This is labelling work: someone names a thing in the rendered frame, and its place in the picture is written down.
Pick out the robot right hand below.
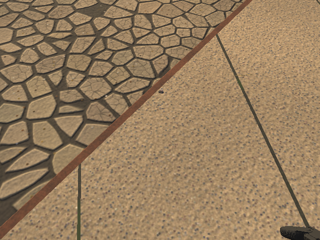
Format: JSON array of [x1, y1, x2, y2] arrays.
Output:
[[280, 226, 320, 240]]

